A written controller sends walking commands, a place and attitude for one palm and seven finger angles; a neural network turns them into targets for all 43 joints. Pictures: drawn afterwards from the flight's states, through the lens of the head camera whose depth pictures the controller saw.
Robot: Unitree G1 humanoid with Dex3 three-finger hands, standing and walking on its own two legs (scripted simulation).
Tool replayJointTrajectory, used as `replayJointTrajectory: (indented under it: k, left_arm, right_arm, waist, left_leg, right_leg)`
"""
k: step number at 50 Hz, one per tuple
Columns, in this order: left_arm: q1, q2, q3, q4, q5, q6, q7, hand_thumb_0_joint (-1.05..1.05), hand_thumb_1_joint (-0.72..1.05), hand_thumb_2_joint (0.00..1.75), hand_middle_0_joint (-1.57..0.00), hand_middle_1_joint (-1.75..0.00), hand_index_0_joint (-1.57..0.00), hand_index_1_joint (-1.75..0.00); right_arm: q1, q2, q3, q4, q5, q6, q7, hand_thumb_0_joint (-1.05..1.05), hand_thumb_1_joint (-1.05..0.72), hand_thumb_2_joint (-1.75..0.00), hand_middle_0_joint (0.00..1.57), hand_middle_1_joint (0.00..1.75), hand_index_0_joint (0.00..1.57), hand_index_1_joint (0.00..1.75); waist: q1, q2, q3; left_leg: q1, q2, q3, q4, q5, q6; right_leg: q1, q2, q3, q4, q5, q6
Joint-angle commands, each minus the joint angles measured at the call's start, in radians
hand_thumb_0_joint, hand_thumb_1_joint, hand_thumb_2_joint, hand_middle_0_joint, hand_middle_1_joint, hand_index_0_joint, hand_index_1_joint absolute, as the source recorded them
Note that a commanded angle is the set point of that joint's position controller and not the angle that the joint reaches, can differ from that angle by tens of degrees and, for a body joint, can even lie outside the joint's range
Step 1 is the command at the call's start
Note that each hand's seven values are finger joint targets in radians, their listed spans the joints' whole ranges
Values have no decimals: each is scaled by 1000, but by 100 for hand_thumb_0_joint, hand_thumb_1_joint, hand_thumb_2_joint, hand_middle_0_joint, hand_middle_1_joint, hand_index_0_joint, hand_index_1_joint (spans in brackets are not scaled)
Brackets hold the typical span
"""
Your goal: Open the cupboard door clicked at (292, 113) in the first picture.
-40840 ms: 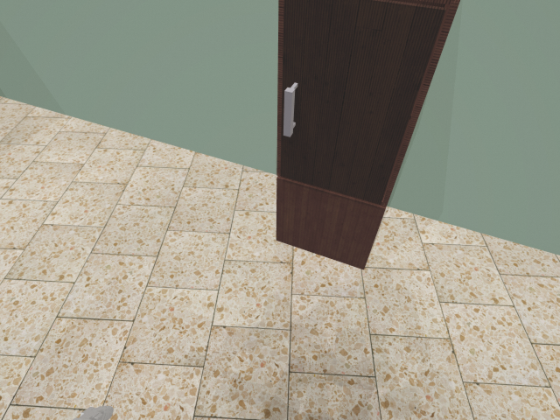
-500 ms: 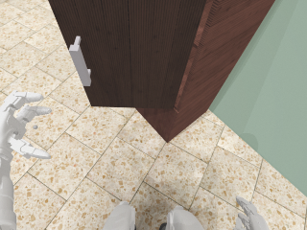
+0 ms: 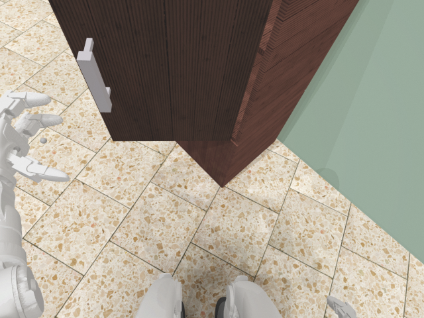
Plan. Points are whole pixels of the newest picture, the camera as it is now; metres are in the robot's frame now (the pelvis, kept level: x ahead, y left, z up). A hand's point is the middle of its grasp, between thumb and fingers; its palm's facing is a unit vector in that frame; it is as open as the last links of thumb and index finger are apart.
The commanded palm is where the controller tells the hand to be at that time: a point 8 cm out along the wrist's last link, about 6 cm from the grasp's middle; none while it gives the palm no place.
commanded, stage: move the hooked fingers beside the handle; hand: left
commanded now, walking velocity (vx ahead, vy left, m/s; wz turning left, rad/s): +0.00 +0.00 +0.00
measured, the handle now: (98, 77) +0.57 +0.24 +0.04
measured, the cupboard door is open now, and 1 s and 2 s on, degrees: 50 50 50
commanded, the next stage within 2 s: slide the fingers in behind the handle in 1.56 s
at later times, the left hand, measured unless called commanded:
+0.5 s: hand (54, 112) +0.47 +0.30 +0.04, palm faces +0.05 -1.00 -0.03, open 14.0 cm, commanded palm +0.46 +0.33 +0.04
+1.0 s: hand (53, 98) +0.51 +0.32 +0.03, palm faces +0.07 -1.00 -0.04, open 14.0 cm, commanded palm +0.49 +0.33 +0.04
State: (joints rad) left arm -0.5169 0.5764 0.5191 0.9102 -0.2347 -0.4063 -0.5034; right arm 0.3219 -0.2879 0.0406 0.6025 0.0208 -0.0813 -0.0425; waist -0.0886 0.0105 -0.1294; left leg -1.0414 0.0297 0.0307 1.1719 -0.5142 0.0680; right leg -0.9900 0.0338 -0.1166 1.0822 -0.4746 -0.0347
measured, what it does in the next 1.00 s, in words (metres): stands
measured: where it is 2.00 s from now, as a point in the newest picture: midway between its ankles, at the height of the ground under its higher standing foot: outside the picture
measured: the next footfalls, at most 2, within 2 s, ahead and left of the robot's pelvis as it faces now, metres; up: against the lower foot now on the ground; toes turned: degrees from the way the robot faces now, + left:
none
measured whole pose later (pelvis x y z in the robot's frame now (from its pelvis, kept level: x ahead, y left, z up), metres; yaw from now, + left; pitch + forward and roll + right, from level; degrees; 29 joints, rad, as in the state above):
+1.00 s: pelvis +0.00 +0.01 -0.02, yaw -3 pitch +29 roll -7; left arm -0.87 0.84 0.61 1.19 -0.10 -0.36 -0.50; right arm 0.38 -0.29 0.08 0.59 0.00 0.07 -0.01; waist -0.19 0.02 -0.11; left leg -1.22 0.06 0.01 1.25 -0.54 0.08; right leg -1.15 0.06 -0.13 1.11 -0.47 -0.03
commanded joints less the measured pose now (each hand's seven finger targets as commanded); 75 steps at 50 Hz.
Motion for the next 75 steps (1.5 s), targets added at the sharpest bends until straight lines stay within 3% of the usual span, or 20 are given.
replayJointTrajectory:
  k: [1, 4, 6, 9, 12, 17, 23, 25, 29, 32, 34, 39, 41, 45, 55, 60, 63, 67, 70, 75]
  left_arm:
    - [-313, 289, 41, -153, -21, -68, -8, 0, -50, 30, -30, -120, -30, -120]
    - [-410, 316, 47, -51, -9, -59, -2, 0, -50, 30, -30, -120, -30, -120]
    - [-468, 337, 41, -19, 10, -60, 6, 0, -50, 30, -30, -120, -30, -120]
    - [-535, 434, 90, -60, 37, -94, 20, 0, -50, 30, -30, -120, -30, -120]
    - [-560, 418, 70, -72, 44, -118, 22, 0, -50, 30, -30, -120, -30, -120]
    - [-534, 420, 69, 63, 36, -65, -6, 0, -50, 30, -30, -120, -30, -120]
    - [-681, 463, 49, 54, 73, -55, 14, 0, -50, 30, -30, -120, -30, -120]
    - [-736, 467, 52, 15, 76, -80, 31, 0, -50, 30, -30, -120, -30, -120]
    - [-745, 523, 91, 74, 81, -82, 36, 0, -50, 30, -30, -120, -30, -120]
    - [-744, 523, 55, 184, 106, -18, 27, 0, -50, 30, -30, -120, -30, -120]
    - [-786, 548, 42, 178, 129, -1, 24, 0, -50, 30, -30, -120, -30, -120]
    - [-746, 624, 119, 83, 120, -31, 26, 0, -50, 30, -30, -120, -30, -120]
    - [-706, 657, 160, 81, 109, -34, 22, 0, -50, 30, -30, -120, -30, -120]
    - [-673, 645, 159, 85, 106, -15, 6, 0, -50, 30, -30, -120, -30, -120]
    - [-712, 447, 34, -14, 74, -46, 0, 0, -50, 30, -30, -120, -30, -120]
    - [-677, 470, 61, 104, 87, -7, 33, 0, -50, 30, -30, -120, -30, -120]
    - [-691, 506, 66, 98, 113, -19, 57, 0, -50, 30, -30, -120, -30, -120]
    - [-744, 552, 98, 23, 118, -78, 79, 0, -50, 30, -30, -120, -30, -120]
    - [-716, 535, 97, 24, 103, -94, 62, 0, -50, 30, -30, -120, -30, -120]
    - [-669, 499, 55, 146, 93, -20, 12, 0, -50, 30, -30, -120, -30, -120]
  right_arm:
    - [123, -197, -78, -64, 0, -3, -9, 0, -90, -90, 20, 30, 20, 30]
    - [125, -200, -69, -54, 1, 13, -15, 0, -90, -90, 20, 30, 20, 30]
    - [128, -202, -65, -53, 0, 21, -16, 0, -90, -90, 20, 30, 20, 30]
    - [147, -210, -64, -53, -11, 35, -16, 0, -90, -90, 20, 30, 20, 30]
    - [151, -206, -64, -47, -16, 46, -8, 0, -90, -90, 20, 30, 20, 30]
    - [169, -217, -59, -40, -9, 76, -7, 0, -90, -90, 20, 30, 20, 30]
    - [192, -221, -51, -37, -18, 96, -10, 0, -90, -90, 20, 30, 20, 30]
    - [201, -221, -54, -26, -24, 99, -7, 0, -90, -90, 20, 30, 20, 30]
    - [216, -229, -50, -15, -29, 103, -5, 0, -90, -90, 20, 30, 20, 30]
    - [214, -228, -32, -23, -21, 118, -6, 0, -90, -90, 20, 30, 20, 30]
    - [224, -231, -27, -30, -22, 126, -9, 0, -90, -90, 20, 30, 20, 30]
    - [245, -233, -35, -46, -33, 130, 1, 0, -90, -90, 20, 30, 20, 30]
    - [242, -235, -40, -48, -34, 126, 6, 0, -90, -90, 20, 30, 20, 30]
    - [246, -232, -42, -49, -28, 135, 13, 0, -90, -90, 20, 30, 20, 30]
    - [256, -218, -55, -8, -30, 154, 18, 0, -90, -90, 20, 30, 20, 30]
    - [247, -219, -50, -13, -29, 157, 11, 0, -90, -90, 20, 30, 20, 30]
    - [235, -217, -42, -37, -31, 152, 10, 0, -90, -90, 20, 30, 20, 30]
    - [225, -219, -46, -37, -38, 141, 13, 0, -90, -90, 20, 30, 20, 30]
    - [224, -220, -50, -31, -36, 137, 17, 0, -90, -90, 20, 30, 20, 30]
    - [219, -223, -38, -36, -21, 149, 9, 0, -90, -90, 20, 30, 20, 30]
  waist:
    - [6, 143, -426]
    - [-14, 93, -360]
    - [-21, 129, -353]
    - [-9, 189, -452]
    - [-19, 226, -506]
    - [-39, 158, -439]
    - [-70, 202, -422]
    - [-76, 257, -497]
    - [-83, 226, -528]
    - [-104, 205, -418]
    - [-111, 241, -437]
    - [-76, 286, -594]
    - [-64, 265, -591]
    - [-65, 258, -553]
    - [-93, 333, -538]
    - [-92, 238, -444]
    - [-84, 247, -427]
    - [-89, 260, -499]
    - [-78, 297, -541]
    - [-98, 206, -446]
  left_leg:
    - [442, 20, -138, -166, 462, -66]
    - [335, 12, -127, -161, 344, -46]
    - [320, 7, -129, -159, 309, -45]
    - [383, 11, -138, -142, 386, -56]
    - [444, 16, -148, -123, 466, -66]
    - [363, 18, -143, -120, 438, -50]
    - [379, 25, -166, -109, 436, -56]
    - [445, 28, -177, -97, 485, -70]
    - [416, 29, -179, -77, 499, -66]
    - [294, 22, -152, -74, 410, -41]
    - [318, 25, -159, -71, 428, -42]
    - [402, 33, -167, -46, 575, -59]
    - [370, 32, -158, -45, 579, -52]
    - [359, 34, -154, -56, 578, -45]
    - [600, 59, -221, -90, 698, -93]
    - [457, 40, -186, -100, 571, -68]
    - [409, 32, -175, -100, 535, -64]
    - [437, 36, -174, -83, 549, -67]
    - [494, 41, -185, -81, 615, -80]
    - [349, 28, -151, -82, 474, -42]
  right_leg:
    - [81, 15, 61, -106, 208, 2]
    - [77, 13, 68, -105, 169, 5]
    - [60, 10, 70, -102, 145, 3]
    - [58, 15, 71, -80, 175, -1]
    - [38, 18, 68, -70, 205, 0]
    - [49, 20, 65, -84, 216, 7]
    - [-38, 23, 57, -69, 186, 4]
    - [-58, 22, 56, -63, 196, 5]
    - [-32, 27, 57, -55, 211, 6]
    - [-23, 23, 64, -68, 199, 13]
    - [-45, 24, 61, -61, 206, 10]
    - [-15, 32, 59, -36, 271, 8]
    - [34, 34, 64, -40, 299, 9]
    - [43, 36, 62, -50, 307, 12]
    - [-132, 38, 30, -83, 228, 8]
    - [-65, 34, 37, -93, 227, 9]
    - [-41, 34, 45, -81, 226, 3]
    - [-18, 36, 52, -70, 242, 4]
    - [-29, 37, 48, -66, 250, 2]
    - [8, 35, 59, -81, 248, 13]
